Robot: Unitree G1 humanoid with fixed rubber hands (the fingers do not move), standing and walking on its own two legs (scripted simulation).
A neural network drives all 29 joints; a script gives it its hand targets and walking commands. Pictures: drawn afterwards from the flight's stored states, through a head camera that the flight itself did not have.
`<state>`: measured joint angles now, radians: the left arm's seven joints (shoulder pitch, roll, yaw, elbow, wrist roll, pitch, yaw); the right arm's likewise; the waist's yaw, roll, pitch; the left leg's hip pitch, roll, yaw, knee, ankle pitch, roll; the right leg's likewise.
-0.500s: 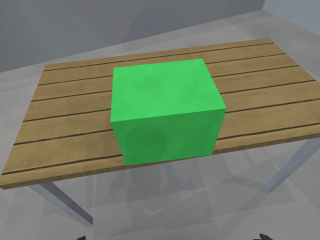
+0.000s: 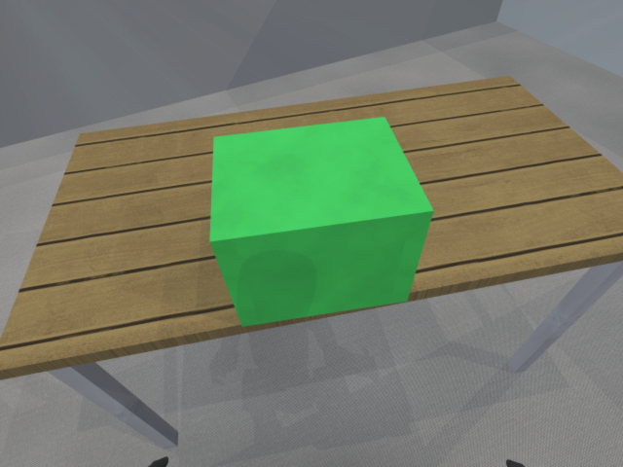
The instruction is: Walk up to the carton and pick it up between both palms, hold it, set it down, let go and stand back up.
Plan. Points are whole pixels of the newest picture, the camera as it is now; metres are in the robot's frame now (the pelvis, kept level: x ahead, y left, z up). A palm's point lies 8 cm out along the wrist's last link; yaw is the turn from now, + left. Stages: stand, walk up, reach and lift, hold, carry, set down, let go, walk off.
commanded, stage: stand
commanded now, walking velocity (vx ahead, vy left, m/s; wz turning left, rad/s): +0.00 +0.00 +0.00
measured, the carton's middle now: (313, 221) +0.47 +0.02 +0.04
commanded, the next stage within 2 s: none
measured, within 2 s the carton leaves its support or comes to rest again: neither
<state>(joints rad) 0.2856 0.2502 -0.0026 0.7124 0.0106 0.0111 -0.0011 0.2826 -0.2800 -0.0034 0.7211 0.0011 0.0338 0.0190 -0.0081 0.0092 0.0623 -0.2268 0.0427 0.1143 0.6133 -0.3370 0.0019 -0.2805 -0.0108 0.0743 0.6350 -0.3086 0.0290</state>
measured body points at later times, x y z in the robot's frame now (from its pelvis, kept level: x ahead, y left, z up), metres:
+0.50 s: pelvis -0.01 +0.00 +0.00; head +0.00 -0.01 +0.45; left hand +0.08 +0.26 -0.11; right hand +0.07 -0.26 -0.13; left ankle +0.00 +0.12 -0.73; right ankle +0.02 -0.14 -0.73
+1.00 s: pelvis +0.00 +0.00 +0.00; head +0.01 -0.01 +0.45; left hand +0.10 +0.25 -0.11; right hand +0.06 -0.26 -0.13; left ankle +0.00 +0.12 -0.73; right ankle +0.02 -0.14 -0.73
